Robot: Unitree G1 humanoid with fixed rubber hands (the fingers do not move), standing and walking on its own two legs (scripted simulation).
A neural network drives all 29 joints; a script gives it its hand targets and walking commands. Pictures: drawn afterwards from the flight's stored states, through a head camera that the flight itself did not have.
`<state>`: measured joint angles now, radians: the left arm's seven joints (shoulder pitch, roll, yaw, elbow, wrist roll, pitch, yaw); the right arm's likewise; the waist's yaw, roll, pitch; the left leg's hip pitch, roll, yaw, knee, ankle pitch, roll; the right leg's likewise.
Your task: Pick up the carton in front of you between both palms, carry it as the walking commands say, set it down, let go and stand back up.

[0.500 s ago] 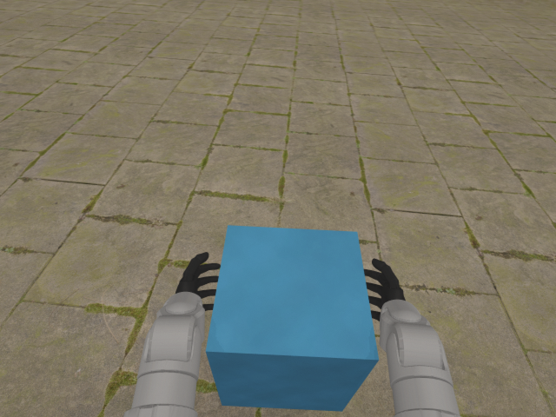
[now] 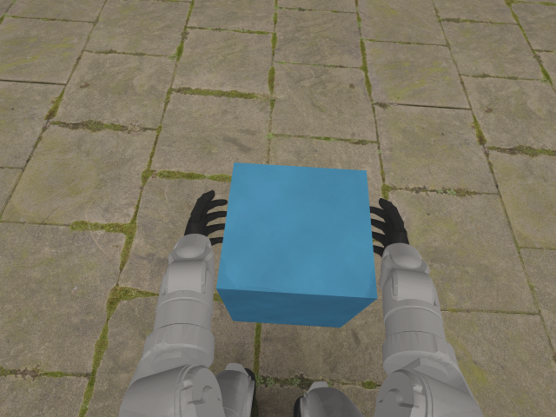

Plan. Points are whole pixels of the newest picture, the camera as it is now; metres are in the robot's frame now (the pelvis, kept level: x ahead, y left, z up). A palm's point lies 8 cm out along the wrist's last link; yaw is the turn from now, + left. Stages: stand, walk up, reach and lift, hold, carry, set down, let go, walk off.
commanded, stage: set down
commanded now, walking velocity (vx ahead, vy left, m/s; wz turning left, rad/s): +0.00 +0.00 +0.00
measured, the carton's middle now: (292, 253) +0.38 -0.01 -0.11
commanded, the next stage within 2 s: none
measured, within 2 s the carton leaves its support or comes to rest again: rests again in 1.86 s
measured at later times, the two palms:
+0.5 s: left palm (205, 249) +0.41 +0.17 -0.20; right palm (350, 250) +0.43 -0.13 -0.19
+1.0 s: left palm (206, 256) +0.45 +0.19 -0.36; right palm (325, 256) +0.47 -0.11 -0.35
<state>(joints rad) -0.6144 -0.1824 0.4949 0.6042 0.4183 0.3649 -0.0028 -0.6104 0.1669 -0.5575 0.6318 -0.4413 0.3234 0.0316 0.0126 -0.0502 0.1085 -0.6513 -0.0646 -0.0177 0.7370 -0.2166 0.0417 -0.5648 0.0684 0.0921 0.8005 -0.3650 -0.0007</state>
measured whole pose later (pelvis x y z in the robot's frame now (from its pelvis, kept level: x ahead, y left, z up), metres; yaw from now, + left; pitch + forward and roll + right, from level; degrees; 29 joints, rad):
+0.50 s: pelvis -0.01 -0.02 -0.12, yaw -1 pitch +37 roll -2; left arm -0.77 -0.02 0.43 0.65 0.23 0.22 0.00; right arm -0.78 0.12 -0.43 0.67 -0.18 0.19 -0.11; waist 0.03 -0.05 -0.14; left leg -1.57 -0.07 -0.07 1.31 -0.38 -0.01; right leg -1.47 0.14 0.04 1.36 -0.54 -0.01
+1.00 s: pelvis -0.04 +0.00 -0.25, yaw -5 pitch +43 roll -5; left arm -1.11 0.11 0.41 0.74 0.17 0.29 0.05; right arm -1.14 -0.03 -0.40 0.81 -0.11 0.23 -0.15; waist 0.07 -0.05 -0.01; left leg -2.05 -0.10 -0.08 1.75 -0.45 -0.01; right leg -1.93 0.18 0.01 1.80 -0.63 0.04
